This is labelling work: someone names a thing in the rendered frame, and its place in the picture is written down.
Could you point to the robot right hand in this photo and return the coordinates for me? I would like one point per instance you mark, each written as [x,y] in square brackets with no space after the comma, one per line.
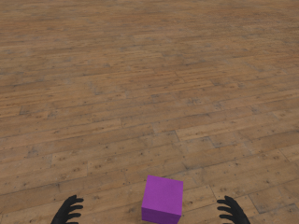
[238,215]

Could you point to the carton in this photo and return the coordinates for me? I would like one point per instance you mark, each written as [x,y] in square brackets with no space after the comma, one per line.
[162,200]

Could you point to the robot left hand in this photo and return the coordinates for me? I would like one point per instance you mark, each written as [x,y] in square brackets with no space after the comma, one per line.
[63,213]

